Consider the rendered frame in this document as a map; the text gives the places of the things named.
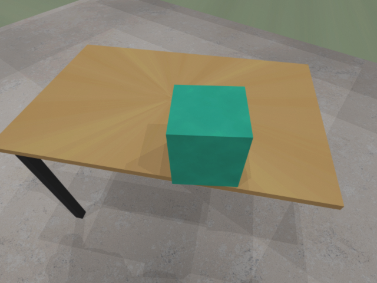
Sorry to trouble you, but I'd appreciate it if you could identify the carton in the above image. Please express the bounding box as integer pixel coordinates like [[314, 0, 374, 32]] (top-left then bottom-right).
[[166, 85, 253, 187]]

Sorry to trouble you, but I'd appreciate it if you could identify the table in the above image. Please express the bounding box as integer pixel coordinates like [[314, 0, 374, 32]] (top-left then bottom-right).
[[0, 44, 344, 219]]

